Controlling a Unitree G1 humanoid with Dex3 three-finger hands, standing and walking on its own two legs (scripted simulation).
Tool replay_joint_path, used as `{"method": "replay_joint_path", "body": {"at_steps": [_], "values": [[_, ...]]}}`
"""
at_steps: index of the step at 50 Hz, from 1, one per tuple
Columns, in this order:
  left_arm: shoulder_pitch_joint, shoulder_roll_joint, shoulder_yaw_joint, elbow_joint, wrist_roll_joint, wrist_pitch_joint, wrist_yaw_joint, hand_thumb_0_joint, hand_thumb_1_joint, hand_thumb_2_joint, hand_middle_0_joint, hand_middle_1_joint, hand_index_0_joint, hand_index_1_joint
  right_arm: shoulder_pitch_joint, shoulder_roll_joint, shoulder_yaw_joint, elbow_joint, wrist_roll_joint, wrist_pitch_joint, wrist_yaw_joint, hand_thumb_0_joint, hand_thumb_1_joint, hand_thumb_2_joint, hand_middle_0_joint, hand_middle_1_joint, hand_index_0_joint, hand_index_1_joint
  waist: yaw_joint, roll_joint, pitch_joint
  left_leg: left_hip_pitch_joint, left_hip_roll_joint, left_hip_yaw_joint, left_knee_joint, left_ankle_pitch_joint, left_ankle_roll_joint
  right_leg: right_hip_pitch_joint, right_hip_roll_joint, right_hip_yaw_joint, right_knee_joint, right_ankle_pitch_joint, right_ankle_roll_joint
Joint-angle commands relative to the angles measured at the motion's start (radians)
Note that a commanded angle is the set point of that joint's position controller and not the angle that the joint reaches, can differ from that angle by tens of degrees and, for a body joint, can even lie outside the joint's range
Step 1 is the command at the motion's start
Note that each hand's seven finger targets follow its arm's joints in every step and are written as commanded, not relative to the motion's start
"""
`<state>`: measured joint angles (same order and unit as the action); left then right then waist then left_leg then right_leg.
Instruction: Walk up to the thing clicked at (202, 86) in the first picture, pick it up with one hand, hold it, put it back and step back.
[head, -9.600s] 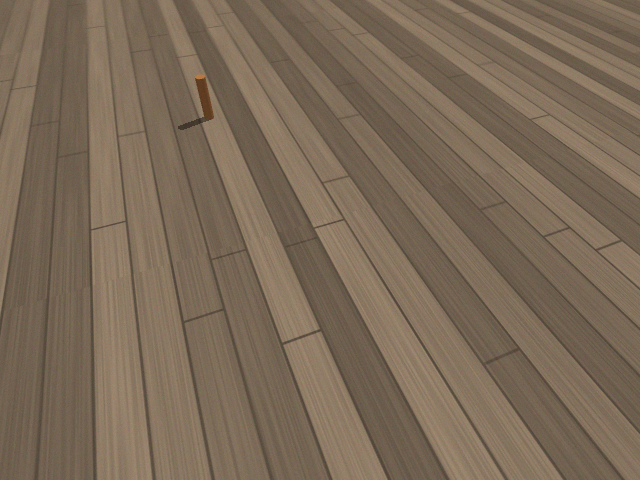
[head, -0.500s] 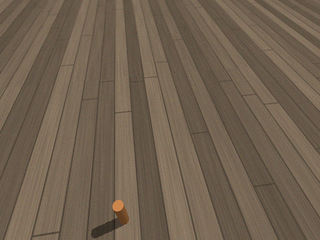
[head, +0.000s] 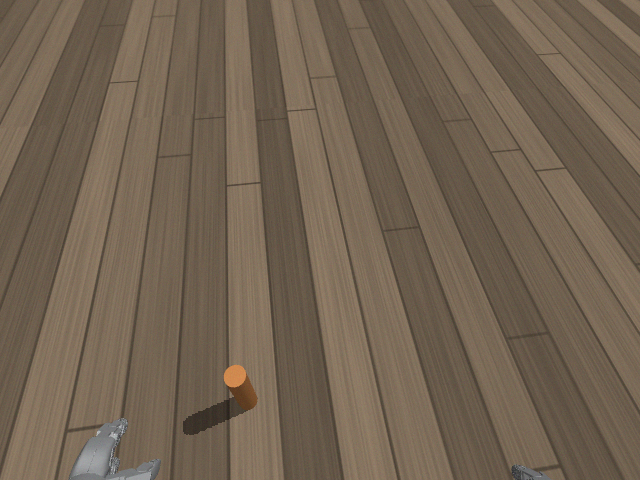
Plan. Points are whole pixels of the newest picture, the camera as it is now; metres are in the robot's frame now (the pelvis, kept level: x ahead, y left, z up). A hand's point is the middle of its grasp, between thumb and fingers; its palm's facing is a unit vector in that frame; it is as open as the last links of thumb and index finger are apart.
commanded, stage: go down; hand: left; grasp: from the side
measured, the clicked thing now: (242, 389) +0.40 +0.22 -0.65
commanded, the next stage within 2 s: none
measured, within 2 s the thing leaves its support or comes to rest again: neither
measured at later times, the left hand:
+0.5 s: hand (129, 475) +0.16 +0.27 -0.17, palm faces +0.04 -0.94 -0.33, open 17.1 cm
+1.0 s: hand out of the picture +0.14 +0.28 -0.18, palm faces +0.06 -0.94 -0.32, open 17.5 cm
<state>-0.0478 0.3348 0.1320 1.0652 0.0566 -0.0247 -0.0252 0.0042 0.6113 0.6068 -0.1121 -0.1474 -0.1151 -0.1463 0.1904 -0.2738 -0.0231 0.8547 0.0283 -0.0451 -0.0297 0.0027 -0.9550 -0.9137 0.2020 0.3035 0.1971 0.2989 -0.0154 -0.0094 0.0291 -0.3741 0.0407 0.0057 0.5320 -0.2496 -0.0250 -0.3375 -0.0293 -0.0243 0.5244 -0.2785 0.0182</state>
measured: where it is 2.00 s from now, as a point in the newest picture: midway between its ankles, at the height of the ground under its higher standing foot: outside the picture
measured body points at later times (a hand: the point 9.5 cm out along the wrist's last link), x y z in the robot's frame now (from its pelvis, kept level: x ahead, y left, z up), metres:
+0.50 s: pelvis +0.01 +0.01 -0.05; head +0.07 +0.03 +0.40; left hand +0.16 +0.32 -0.14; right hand +0.16 -0.25 -0.13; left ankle +0.01 +0.14 -0.73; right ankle -0.01 -0.13 -0.73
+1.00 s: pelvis +0.00 +0.01 -0.08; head +0.07 +0.03 +0.36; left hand +0.14 +0.33 -0.16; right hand +0.16 -0.24 -0.16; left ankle +0.01 +0.14 -0.73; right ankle -0.01 -0.13 -0.73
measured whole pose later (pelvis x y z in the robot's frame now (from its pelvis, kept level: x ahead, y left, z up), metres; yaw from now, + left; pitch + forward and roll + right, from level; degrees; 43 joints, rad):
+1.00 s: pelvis +0.00 +0.01 -0.08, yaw +0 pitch +17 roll -3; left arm 0.34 0.36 0.24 0.29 0.01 0.31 -0.10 -0.01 -0.56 0.05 -0.08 -0.06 -0.07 -0.07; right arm 0.25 -0.22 -0.01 0.53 0.01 -0.16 -0.11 0.01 -0.88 -0.89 0.21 0.30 0.20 0.30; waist -0.04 0.02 -0.14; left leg -0.91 0.05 -0.05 1.15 -0.53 -0.02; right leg -0.84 -0.02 -0.05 1.09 -0.54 0.03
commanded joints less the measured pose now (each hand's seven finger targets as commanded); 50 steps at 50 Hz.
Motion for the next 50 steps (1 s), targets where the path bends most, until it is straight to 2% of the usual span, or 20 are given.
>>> {"method": "replay_joint_path", "body": {"at_steps": [1,6,9,11,14,19,20,23,26,28,30,31,35,37,38,39,41,45,47,50], "values": [[0.097,0.25,0.123,-0.145,0.043,0.028,-0.005,0.0,0.06,0.149,-0.05,-0.059,-0.049,-0.055,0.074,-0.157,-0.075,-0.161,-0.004,-0.028,-0.007,0.0,-0.92,-0.903,0.199,0.3,0.2,0.3,0.053,0.062,-0.329,0.079,-0.058,0.032,0.028,0.279,0.022,0.09,0.026,-0.008,0.023,0.284,-0.033],[0.058,0.207,0.089,-0.222,0.038,0.143,-0.004,0.0,-0.195,0.071,-0.07,-0.041,-0.068,-0.039,0.007,-0.147,-0.061,-0.255,0.006,-0.035,-0.006,0.0,-0.891,-0.895,0.2,0.3,0.2,0.3,0.013,0.03,-0.184,-0.023,-0.041,0.017,0.048,0.142,0.021,-0.049,0.037,-0.024,0.027,0.125,-0.035],[0.081,0.19,0.097,-0.317,0.016,0.173,-0.013,0.0,-0.41,0.047,-0.08,-0.053,-0.075,-0.054,0.026,-0.142,-0.061,-0.29,0.004,-0.055,-0.007,0.0,-0.854,-0.886,0.2,0.3,0.2,0.3,0.002,0.034,-0.206,-0.045,-0.034,0.015,0.082,0.087,0.023,-0.093,0.04,-0.028,0.07,0.069,-0.034],[0.095,0.177,0.097,-0.372,0.007,0.177,-0.022,0.0,-0.462,0.054,-0.071,-0.058,-0.063,-0.064,0.05,-0.139,-0.063,-0.294,0.003,-0.066,-0.007,0.0,-0.847,-0.885,0.2,0.3,0.2,0.3,-0.009,0.021,-0.238,-0.053,-0.029,0.011,0.125,0.123,0.024,-0.114,0.042,-0.027,0.117,0.105,-0.03],[0.073,0.201,0.111,-0.496,0.005,0.166,-0.03,0.0,-0.541,0.039,-0.078,-0.062,-0.068,-0.071,0.058,-0.14,-0.068,-0.314,-0.003,-0.085,-0.015,0.0,-0.834,-0.882,0.2,0.3,0.2,0.3,-0.016,0.058,-0.298,-0.065,-0.02,0.0,0.191,0.161,0.019,-0.162,0.041,-0.027,0.19,0.134,-0.03],[0.193,0.221,0.148,-0.607,0.008,0.19,-0.027,0.0,-0.575,0.034,-0.085,-0.063,-0.073,-0.073,0.049,-0.132,-0.066,-0.356,-0.007,-0.105,-0.033,0.0,-0.833,-0.882,0.2,0.3,0.2,0.3,-0.008,0.083,-0.333,-0.121,-0.02,-0.006,0.261,0.152,0.02,-0.211,0.034,-0.02,0.254,0.126,-0.028],[0.213,0.226,0.149,-0.642,0.009,0.202,-0.029,0.0,-0.572,0.043,-0.085,-0.066,-0.073,-0.078,0.044,-0.131,-0.064,-0.362,-0.006,-0.106,-0.037,0.0,-0.828,-0.881,0.2,0.3,0.2,0.3,0.0,0.093,-0.336,-0.127,-0.022,-0.006,0.267,0.146,0.02,-0.21,0.033,-0.019,0.256,0.121,-0.028],[0.261,0.227,0.149,-0.702,0.002,0.246,-0.037,0.0,-0.609,0.029,-0.096,-0.069,-0.085,-0.079,0.046,-0.133,-0.06,-0.37,-0.006,-0.111,-0.048,0.0,-0.832,-0.88,0.2,0.3,0.2,0.3,-0.012,0.112,-0.351,-0.124,-0.016,-0.017,0.293,0.183,0.02,-0.237,0.035,-0.022,0.285,0.131,-0.027],[0.274,0.215,0.147,-0.74,-0.005,0.287,-0.04,0.0,-0.611,0.029,-0.093,-0.068,-0.083,-0.076,0.035,-0.127,-0.053,-0.392,-0.008,-0.118,-0.06,0.0,-0.842,-0.883,0.2,0.3,0.2,0.3,-0.02,0.088,-0.302,-0.182,-0.018,-0.019,0.314,0.137,0.022,-0.274,0.035,-0.027,0.297,0.106,-0.023],[0.3,0.205,0.149,-0.753,-0.01,0.305,-0.045,0.0,-0.611,0.035,-0.091,-0.066,-0.079,-0.077,0.032,-0.118,-0.05,-0.404,-0.012,-0.124,-0.068,0.0,-0.844,-0.884,0.2,0.3,0.2,0.3,-0.023,0.074,-0.3,-0.215,-0.02,-0.02,0.333,0.104,0.027,-0.289,0.034,-0.029,0.305,0.083,-0.022],[0.339,0.202,0.148,-0.781,-0.015,0.32,-0.056,0.0,-0.611,0.028,-0.092,-0.067,-0.084,-0.074,0.035,-0.116,-0.05,-0.412,-0.013,-0.131,-0.073,0.0,-0.846,-0.884,0.2,0.3,0.2,0.3,-0.021,0.088,-0.326,-0.212,-0.018,-0.023,0.352,0.128,0.028,-0.3,0.034,-0.03,0.328,0.094,-0.024],[0.322,0.21,0.152,-0.811,-0.019,0.323,-0.059,0.0,-0.611,0.025,-0.092,-0.061,-0.082,-0.07,0.039,-0.119,-0.051,-0.42,-0.013,-0.134,-0.075,0.0,-0.855,-0.887,0.2,0.3,0.2,0.3,-0.029,0.09,-0.333,-0.213,-0.017,-0.024,0.361,0.135,0.028,-0.311,0.036,-0.03,0.336,0.101,-0.023],[0.345,0.224,0.18,-0.856,-0.026,0.326,-0.062,0.0,-0.611,0.033,-0.085,-0.053,-0.073,-0.065,0.038,-0.108,-0.048,-0.435,-0.018,-0.146,-0.082,0.0,-0.851,-0.887,0.2,0.3,0.2,0.3,-0.018,0.094,-0.349,-0.262,-0.019,-0.025,0.399,0.107,0.03,-0.333,0.034,-0.028,0.364,0.086,-0.023],[0.377,0.205,0.171,-0.856,-0.029,0.325,-0.067,0.0,-0.611,0.034,-0.084,-0.055,-0.072,-0.067,0.044,-0.11,-0.048,-0.439,-0.018,-0.149,-0.084,0.0,-0.859,-0.889,0.2,0.3,0.199,0.3,-0.026,0.092,-0.35,-0.27,-0.013,-0.034,0.403,0.104,0.028,-0.347,0.038,-0.034,0.386,0.067,-0.027],[0.367,0.23,0.188,-0.895,-0.029,0.319,-0.068,0.0,-0.609,0.04,-0.084,-0.054,-0.072,-0.066,0.041,-0.11,-0.051,-0.444,-0.019,-0.152,-0.085,0.0,-0.863,-0.89,0.2,0.3,0.199,0.3,-0.017,0.119,-0.38,-0.263,-0.012,-0.039,0.41,0.126,0.027,-0.354,0.037,-0.033,0.4,0.076,-0.029],[0.393,0.217,0.177,-0.893,-0.033,0.321,-0.074,0.0,-0.604,0.046,-0.084,-0.059,-0.072,-0.071,0.043,-0.112,-0.05,-0.445,-0.019,-0.152,-0.085,0.0,-0.867,-0.891,0.2,0.3,0.2,0.3,-0.022,0.123,-0.388,-0.252,-0.009,-0.041,0.416,0.149,0.026,-0.363,0.039,-0.033,0.409,0.081,-0.029],[0.376,0.234,0.195,-0.92,-0.035,0.315,-0.073,0.0,-0.593,0.043,-0.083,-0.056,-0.071,-0.067,0.045,-0.111,-0.051,-0.453,-0.02,-0.155,-0.086,0.0,-0.875,-0.893,0.2,0.3,0.199,0.3,-0.022,0.122,-0.383,-0.276,-0.01,-0.044,0.425,0.133,0.026,-0.376,0.039,-0.036,0.419,0.071,-0.029],[0.412,0.217,0.202,-0.909,-0.043,0.308,-0.062,0.0,-0.571,0.054,-0.072,-0.048,-0.061,-0.06,0.041,-0.1,-0.047,-0.462,-0.021,-0.16,-0.091,0.0,-0.879,-0.894,0.2,0.3,0.199,0.3,-0.018,0.094,-0.362,-0.334,-0.016,-0.04,0.443,0.048,0.029,-0.396,0.041,-0.037,0.42,0.022,-0.029],[0.429,0.215,0.207,-0.919,-0.049,0.304,-0.064,0.0,-0.549,0.069,-0.067,-0.05,-0.055,-0.062,0.041,-0.099,-0.046,-0.464,-0.022,-0.163,-0.092,0.0,-0.881,-0.895,0.2,0.3,0.199,0.3,-0.013,0.107,-0.377,-0.334,-0.017,-0.036,0.454,0.048,0.028,-0.402,0.042,-0.035,0.429,0.022,-0.03],[0.347,0.243,0.22,-0.916,-0.053,0.292,-0.069,0.0,-0.561,0.055,-0.071,-0.048,-0.06,-0.059,0.036,-0.11,-0.047,-0.46,-0.022,-0.171,-0.095,0.0,-0.891,-0.898,0.2,0.3,0.199,0.3,-0.039,0.106,-0.36,-0.366,-0.012,-0.048,0.464,0.014,0.03,-0.443,0.042,-0.036,0.446,-0.009,-0.03]]}}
